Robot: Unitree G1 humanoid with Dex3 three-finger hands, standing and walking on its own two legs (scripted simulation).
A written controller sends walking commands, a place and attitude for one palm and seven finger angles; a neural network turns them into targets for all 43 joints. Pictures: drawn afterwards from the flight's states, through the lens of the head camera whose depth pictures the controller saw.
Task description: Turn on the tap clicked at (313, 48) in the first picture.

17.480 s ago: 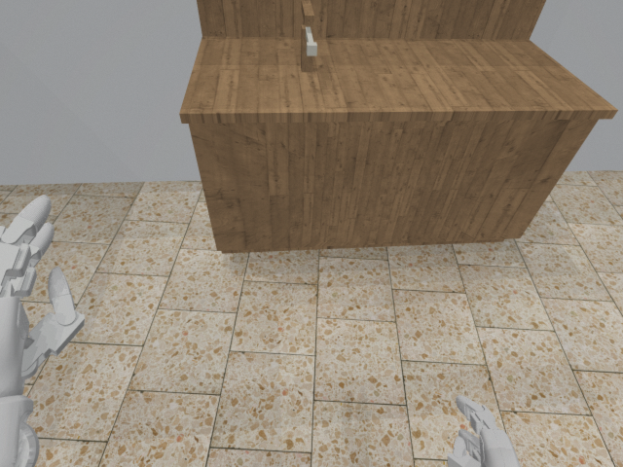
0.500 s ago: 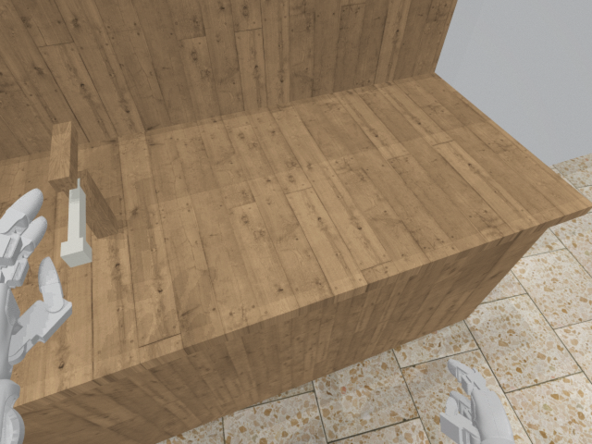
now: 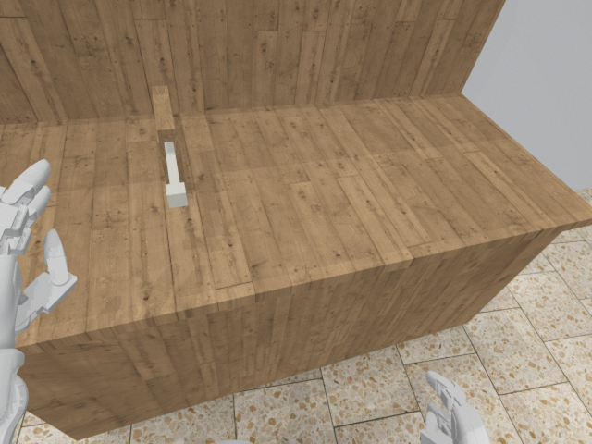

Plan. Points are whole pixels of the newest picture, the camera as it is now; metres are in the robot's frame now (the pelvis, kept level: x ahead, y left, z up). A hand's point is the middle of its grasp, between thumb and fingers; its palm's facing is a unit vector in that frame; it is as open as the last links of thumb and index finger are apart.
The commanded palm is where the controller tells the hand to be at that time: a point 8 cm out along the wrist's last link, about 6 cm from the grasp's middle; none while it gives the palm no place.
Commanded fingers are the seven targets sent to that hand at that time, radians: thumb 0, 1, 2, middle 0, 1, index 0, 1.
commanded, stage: come to a stop and stand still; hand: left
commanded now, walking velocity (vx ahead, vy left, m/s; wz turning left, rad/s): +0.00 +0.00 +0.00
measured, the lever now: (176, 195) +0.43 +0.24 +0.07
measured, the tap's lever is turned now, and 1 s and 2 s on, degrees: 0 0 0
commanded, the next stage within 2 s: none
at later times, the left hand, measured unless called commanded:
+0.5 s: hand out of the picture +0.09 +0.35 +0.16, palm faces +0.46 -0.87 -0.19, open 7.4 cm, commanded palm +0.02 +0.36 +0.18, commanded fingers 0.00 0.90 0.90 -0.20 -0.30 -0.20 -0.30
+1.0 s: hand out of the picture -0.03 +0.37 +0.15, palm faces +0.35 -0.90 -0.26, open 7.4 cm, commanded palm -0.08 +0.41 +0.18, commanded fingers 0.00 0.90 0.90 -0.20 -0.30 -0.20 -0.30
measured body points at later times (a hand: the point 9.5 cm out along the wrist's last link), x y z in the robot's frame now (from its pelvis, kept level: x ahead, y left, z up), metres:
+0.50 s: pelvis -0.14 +0.09 -0.04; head -0.14 +0.15 +0.40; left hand +0.06 +0.39 +0.17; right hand +0.04 -0.13 -0.08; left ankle -0.08 +0.16 -0.73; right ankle -0.05 -0.07 -0.67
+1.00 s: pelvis -0.25 +0.14 -0.02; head -0.25 +0.19 +0.43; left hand -0.05 +0.42 +0.16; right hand -0.10 -0.11 -0.06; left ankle -0.25 +0.28 -0.73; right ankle -0.22 +0.03 -0.73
